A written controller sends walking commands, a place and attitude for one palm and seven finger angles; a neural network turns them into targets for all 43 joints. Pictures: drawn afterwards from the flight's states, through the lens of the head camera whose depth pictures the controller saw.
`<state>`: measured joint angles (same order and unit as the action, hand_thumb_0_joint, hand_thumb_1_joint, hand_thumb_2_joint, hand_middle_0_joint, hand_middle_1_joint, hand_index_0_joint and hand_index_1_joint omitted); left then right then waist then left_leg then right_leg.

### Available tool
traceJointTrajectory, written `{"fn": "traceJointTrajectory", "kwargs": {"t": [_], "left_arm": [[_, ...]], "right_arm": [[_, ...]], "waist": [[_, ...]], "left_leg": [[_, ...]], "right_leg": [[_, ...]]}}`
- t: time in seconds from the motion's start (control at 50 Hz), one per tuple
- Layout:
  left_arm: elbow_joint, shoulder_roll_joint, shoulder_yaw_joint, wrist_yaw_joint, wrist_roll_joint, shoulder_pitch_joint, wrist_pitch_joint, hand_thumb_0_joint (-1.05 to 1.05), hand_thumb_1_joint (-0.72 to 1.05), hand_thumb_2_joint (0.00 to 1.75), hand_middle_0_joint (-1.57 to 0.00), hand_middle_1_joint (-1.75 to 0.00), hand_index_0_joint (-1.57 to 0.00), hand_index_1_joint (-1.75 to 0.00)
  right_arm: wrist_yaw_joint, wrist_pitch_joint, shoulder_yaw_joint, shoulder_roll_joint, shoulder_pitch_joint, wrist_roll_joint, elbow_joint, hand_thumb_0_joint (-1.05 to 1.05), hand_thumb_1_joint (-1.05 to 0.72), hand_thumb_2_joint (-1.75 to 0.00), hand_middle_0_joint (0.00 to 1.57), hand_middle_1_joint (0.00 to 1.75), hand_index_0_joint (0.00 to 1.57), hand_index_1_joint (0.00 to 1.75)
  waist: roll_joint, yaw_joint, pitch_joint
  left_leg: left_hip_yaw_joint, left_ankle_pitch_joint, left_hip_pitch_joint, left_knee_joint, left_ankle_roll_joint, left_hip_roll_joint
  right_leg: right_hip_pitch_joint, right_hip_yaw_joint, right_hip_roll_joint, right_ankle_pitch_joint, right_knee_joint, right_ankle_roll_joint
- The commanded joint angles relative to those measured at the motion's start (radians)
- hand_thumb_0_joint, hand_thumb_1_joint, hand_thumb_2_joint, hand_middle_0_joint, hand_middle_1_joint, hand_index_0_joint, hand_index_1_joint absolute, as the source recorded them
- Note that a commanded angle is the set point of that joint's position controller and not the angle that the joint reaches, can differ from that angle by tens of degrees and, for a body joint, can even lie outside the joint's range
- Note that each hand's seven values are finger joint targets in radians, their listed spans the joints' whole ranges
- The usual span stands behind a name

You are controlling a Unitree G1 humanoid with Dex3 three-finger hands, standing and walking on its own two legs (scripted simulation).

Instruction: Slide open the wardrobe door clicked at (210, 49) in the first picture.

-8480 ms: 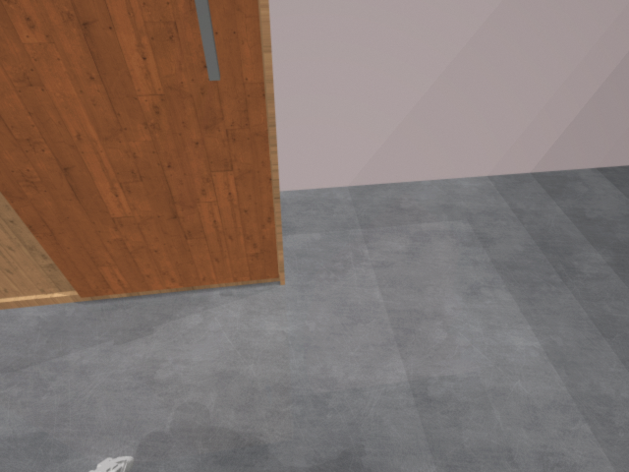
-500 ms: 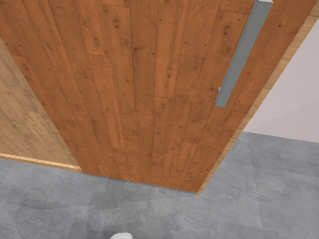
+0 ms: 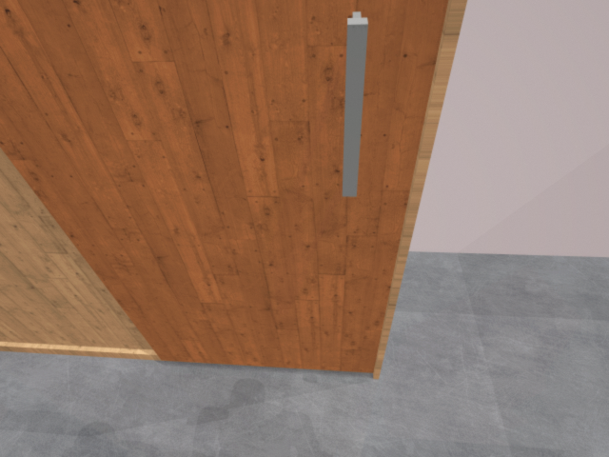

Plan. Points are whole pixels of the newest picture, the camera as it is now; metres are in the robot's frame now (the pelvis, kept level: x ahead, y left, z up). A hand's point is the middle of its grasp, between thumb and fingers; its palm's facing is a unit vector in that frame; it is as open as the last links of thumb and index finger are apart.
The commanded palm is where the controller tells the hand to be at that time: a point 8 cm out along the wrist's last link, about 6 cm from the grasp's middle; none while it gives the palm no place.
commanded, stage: come to a stop and stand still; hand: right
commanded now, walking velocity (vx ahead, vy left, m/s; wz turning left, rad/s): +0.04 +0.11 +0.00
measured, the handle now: (352, 114) +0.52 -0.05 +0.21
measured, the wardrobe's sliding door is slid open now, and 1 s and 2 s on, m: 0.00 0.00 0.00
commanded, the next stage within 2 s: look again from close up in 1.34 s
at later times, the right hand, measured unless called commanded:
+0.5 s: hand out of the picture +0.06 -0.13 -0.19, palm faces +0.06 +0.98 -0.20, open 7.2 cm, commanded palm none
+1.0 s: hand out of the picture -0.06 -0.19 -0.18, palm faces +0.04 +0.97 -0.22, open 7.4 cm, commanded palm none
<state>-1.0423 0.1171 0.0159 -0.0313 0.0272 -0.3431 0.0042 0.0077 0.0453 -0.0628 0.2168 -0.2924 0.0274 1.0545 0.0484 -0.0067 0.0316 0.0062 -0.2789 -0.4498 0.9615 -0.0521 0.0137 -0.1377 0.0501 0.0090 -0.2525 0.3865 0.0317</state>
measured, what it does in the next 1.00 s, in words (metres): steps on the spot: left foot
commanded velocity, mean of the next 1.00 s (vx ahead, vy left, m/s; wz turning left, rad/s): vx -0.01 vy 0.01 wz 0.00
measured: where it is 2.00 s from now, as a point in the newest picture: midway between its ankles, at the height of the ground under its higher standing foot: outside the picture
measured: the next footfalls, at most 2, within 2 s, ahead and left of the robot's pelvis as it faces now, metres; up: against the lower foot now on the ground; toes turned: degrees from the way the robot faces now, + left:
left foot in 0.24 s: +0.04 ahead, +0.14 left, +0.00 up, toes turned +4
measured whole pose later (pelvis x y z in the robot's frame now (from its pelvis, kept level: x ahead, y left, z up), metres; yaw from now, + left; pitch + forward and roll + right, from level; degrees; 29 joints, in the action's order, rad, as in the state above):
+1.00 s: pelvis -0.04 +0.00 -0.01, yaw +0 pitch -3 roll +1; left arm -1.06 0.19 0.01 -0.01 0.02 -0.28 0.00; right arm 0.04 0.00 0.00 0.20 -0.37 0.02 1.05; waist 0.00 -0.01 0.00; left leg -0.06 -0.17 -0.19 0.43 -0.03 0.04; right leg -0.19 0.07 0.00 -0.24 0.48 0.05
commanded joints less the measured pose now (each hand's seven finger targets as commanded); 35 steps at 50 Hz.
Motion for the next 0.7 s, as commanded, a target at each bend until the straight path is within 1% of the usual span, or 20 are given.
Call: {"fn": "traceJointTrajectory", "kwargs": {"t": [0.0, 0.04, 0.08, 0.12, 0.18, 0.2, 0.22, 0.24, 0.26, 0.28, 0.3, 0.34, 0.38, 0.4, 0.44, 0.48, 0.5, 0.54, 0.6, 0.68], "left_arm": [[0.001, 0.167, 0.038, -0.027, 0.000, -0.101, 0.033, 0.00, 0.90, 0.90, -0.20, -0.30, -0.20, -0.30], [-0.020, 0.175, 0.040, -0.033, 0.004, -0.129, 0.028, 0.00, 0.90, 0.90, -0.20, -0.30, -0.20, -0.30], [-0.032, 0.184, 0.044, -0.035, 0.003, -0.123, 0.020, 0.00, 0.90, 0.90, -0.20, -0.30, -0.20, -0.30], [-0.038, 0.183, 0.044, -0.032, 0.001, -0.094, 0.014, 0.00, 0.90, 0.90, -0.20, -0.30, -0.20, -0.30], [-0.053, 0.167, 0.043, -0.027, -0.011, -0.055, 0.013, 0.00, 0.90, 0.90, -0.20, -0.30, -0.20, -0.30], [0.034, 0.183, 0.023, -0.018, -0.012, 0.010, 0.018, 0.00, 0.90, 0.90, -0.20, -0.30, -0.20, -0.30], [0.058, 0.149, 0.037, -0.018, -0.007, 0.024, 0.032, 0.00, 0.90, 0.90, -0.20, -0.30, -0.20, -0.30], [0.053, 0.124, 0.038, -0.016, -0.004, -0.015, 0.030, 0.00, 0.90, 0.90, -0.20, -0.30, -0.20, -0.30], [0.042, 0.105, 0.032, -0.010, -0.006, -0.027, 0.024, 0.00, 0.90, 0.90, -0.20, -0.30, -0.20, -0.30], [0.035, 0.095, 0.029, -0.011, -0.003, -0.037, 0.016, 0.00, 0.90, 0.90, -0.20, -0.30, -0.20, -0.30], [0.038, 0.087, 0.023, -0.007, 0.000, -0.045, 0.010, 0.00, 0.90, 0.90, -0.20, -0.30, -0.20, -0.30], [0.052, 0.088, 0.028, -0.007, -0.007, -0.015, 0.008, 0.00, 0.90, 0.90, -0.20, -0.30, -0.20, -0.30], [0.052, 0.079, 0.026, -0.008, -0.012, -0.024, 0.010, 0.00, 0.90, 0.90, -0.20, -0.30, -0.20, -0.30], [0.048, 0.066, 0.018, -0.003, -0.012, -0.039, 0.011, 0.00, 0.90, 0.90, -0.20, -0.30, -0.20, -0.30], [0.034, 0.089, 0.021, -0.005, -0.011, -0.059, 0.015, 0.00, 0.90, 0.90, -0.20, -0.30, -0.20, -0.30], [0.032, 0.123, 0.025, -0.010, -0.008, -0.043, 0.019, 0.00, 0.90, 0.90, -0.20, -0.30, -0.20, -0.30], [0.032, 0.131, 0.024, -0.011, -0.009, -0.027, 0.021, 0.00, 0.90, 0.90, -0.20, -0.30, -0.20, -0.30], [0.045, 0.145, 0.025, -0.011, -0.012, 0.003, 0.015, 0.00, 0.90, 0.90, -0.20, -0.30, -0.20, -0.30], [0.053, 0.155, 0.026, -0.008, -0.012, 0.029, 0.015, 0.00, 0.90, 0.90, -0.20, -0.30, -0.20, -0.30], [0.061, 0.181, 0.026, -0.002, -0.012, 0.066, 0.013, 0.00, 0.90, 0.90, -0.20, -0.30, -0.20, -0.30]], "right_arm": [[-0.009, -0.031, 0.005, 0.026, 0.073, -0.004, -0.058, 0.00, -0.90, -0.90, 0.20, 0.30, 0.20, 0.30], [-0.008, -0.028, 0.011, 0.013, 0.092, -0.009, -0.062, 0.00, -0.90, -0.90, 0.20, 0.30, 0.20, 0.30], [-0.006, -0.024, 0.017, -0.002, 0.098, -0.014, -0.054, 0.00, -0.90, -0.90, 0.20, 0.30, 0.20, 0.30], [-0.003, -0.028, 0.018, -0.011, 0.081, -0.019, -0.040, 0.00, -0.90, -0.90, 0.20, 0.30, 0.20, 0.30], [0.006, -0.040, 0.018, -0.012, -0.023, -0.020, 0.015, 0.00, -0.90, -0.90, 0.20, 0.30, 0.20, 0.30], [0.014, -0.057, 0.038, 0.125, -0.089, -0.012, -0.024, 0.00, -0.90, -0.90, 0.20, 0.30, 0.20, 0.30], [0.022, -0.055, 0.023, 0.057, -0.108, -0.011, -0.029, 0.00, -0.90, -0.90, 0.20, 0.30, 0.20, 0.30], [0.026, -0.053, 0.025, 0.060, -0.067, -0.003, -0.030, 0.00, -0.90, -0.90, 0.20, 0.30, 0.20, 0.30], [0.027, -0.050, 0.033, 0.069, -0.062, -0.002, -0.049, 0.00, -0.90, -0.90, 0.20, 0.30, 0.20, 0.30], [0.032, -0.060, 0.023, 0.069, -0.067, -0.003, -0.065, 0.00, -0.90, -0.90, 0.20, 0.30, 0.20, 0.30], [0.037, -0.066, 0.023, 0.066, -0.069, -0.005, -0.069, 0.00, -0.90, -0.90, 0.20, 0.30, 0.20, 0.30], [0.041, -0.074, 0.016, 0.070, -0.064, -0.003, -0.083, 0.00, -0.90, -0.90, 0.20, 0.30, 0.20, 0.30], [0.045, -0.080, 0.014, 0.078, -0.053, -0.004, -0.097, 0.00, -0.90, -0.90, 0.20, 0.30, 0.20, 0.30], [0.048, -0.083, 0.021, 0.070, -0.047, -0.004, -0.103, 0.00, -0.90, -0.90, 0.20, 0.30, 0.20, 0.30], [0.048, -0.078, 0.022, 0.070, -0.025, -0.009, -0.108, 0.00, -0.90, -0.90, 0.20, 0.30, 0.20, 0.30], [0.045, -0.077, 0.025, 0.063, -0.052, -0.012, -0.105, 0.00, -0.90, -0.90, 0.20, 0.30, 0.20, 0.30], [0.045, -0.080, 0.027, 0.061, -0.073, -0.011, -0.099, 0.00, -0.90, -0.90, 0.20, 0.30, 0.20, 0.30], [0.044, -0.079, 0.023, 0.084, -0.080, -0.012, -0.093, 0.00, -0.90, -0.90, 0.20, 0.30, 0.20, 0.30], [0.042, -0.079, 0.029, 0.077, -0.073, -0.010, -0.095, 0.00, -0.90, -0.90, 0.20, 0.30, 0.20, 0.30], [0.037, -0.074, 0.033, 0.087, -0.051, -0.009, -0.096, 0.00, -0.90, -0.90, 0.20, 0.30, 0.20, 0.30]], "waist": [[-0.173, 0.052, -0.098], [-0.191, 0.067, -0.058], [-0.194, 0.070, -0.044], [-0.220, 0.057, -0.042], [-0.175, 0.004, -0.013], [-0.032, -0.011, -0.059], [0.115, -0.026, -0.041], [0.128, 0.011, -0.007], [0.075, 0.011, -0.008], [0.155, 0.015, 0.004], [0.189, 0.010, 0.001], [0.074, 0.011, -0.036], [0.007, 0.022, -0.027], [0.027, 0.028, -0.017], [-0.023, 0.043, -0.047], [-0.116, 0.025, -0.066], [-0.128, 0.010, -0.059], [-0.114, 0.012, -0.055], [-0.046, 0.013, -0.057], [-0.039, 0.017, -0.105]], "left_leg": [[0.003, -0.062, -0.158, -0.086, -0.003, 0.034], [-0.011, -0.123, -0.107, -0.154, -0.001, 0.033], [-0.023, -0.149, -0.026, -0.229, 0.007, 0.028], [-0.041, -0.130, 0.082, -0.351, 0.020, 0.014], [-0.062, 0.142, 0.292, -0.588, 0.025, 0.018], [-0.051, 0.147, 0.336, -0.599, 0.056, 0.019], [0.056, 0.138, 0.284, -0.588, 0.079, 0.092], [0.086, 0.044, 0.297, -0.601, 0.107, 0.140], [0.092, 0.020, 0.277, -0.601, 0.119, 0.156], [0.127, 0.040, 0.271, -0.632, 0.132, 0.151], [0.140, 0.079, 0.306, -0.651, 0.141, 0.168], [0.162, 0.249, 0.292, -0.631, 0.170, 0.210], [0.130, 0.435, 0.320, -0.583, 0.186, 0.210], [0.103, 0.490, 0.329, -0.566, 0.177, 0.194], [0.049, 0.391, 0.238, -0.546, 0.143, 0.149], [0.008, 0.431, 0.237, -0.500, 0.107, 0.099], [0.006, 0.479, 0.262, -0.503, 0.098, 0.097], [0.009, 0.488, 0.284, -0.510, 0.096, 0.108], [0.016, 0.431, 0.286, -0.533, 0.091, 0.105], [0.033, 0.202, 0.236, -0.584, 0.084, 0.099]], "right_leg": [[0.167, -0.232, 0.279, 0.323, -0.149, 0.113], [0.215, -0.221, 0.300, 0.547, -0.089, 0.132], [0.185, -0.206, 0.293, 0.632, -0.054, 0.132], [0.125, -0.194, 0.272, 0.662, -0.030, 0.118], [0.013, -0.155, 0.207, 0.465, 0.023, 0.057], [-0.060, -0.088, 0.111, 0.229, 0.028, 0.005], [-0.155, -0.055, 0.082, 0.029, 0.140, -0.013], [-0.193, -0.027, 0.043, -0.027, 0.156, -0.022], [-0.171, -0.016, 0.028, -0.012, 0.164, -0.022], [-0.183, -0.015, 0.028, -0.018, 0.222, -0.022], [-0.219, -0.001, 0.019, -0.078, 0.275, -0.017], [-0.259, -0.024, 0.042, -0.118, 0.320, -0.016], [-0.243, -0.021, 0.049, -0.095, 0.274, -0.021], [-0.207, -0.009, 0.046, -0.061, 0.225, -0.023], [-0.109, -0.030, 0.064, 0.088, 0.141, -0.017], [-0.083, -0.059, 0.103, 0.312, 0.129, -0.007], [-0.075, -0.048, 0.108, 0.386, 0.141, -0.011], [-0.085, -0.042, 0.103, 0.333, 0.131, -0.019], [-0.075, -0.047, 0.102, 0.264, 0.099, -0.013], [-0.095, -0.065, 0.097, 0.111, 0.043, -0.006]]}}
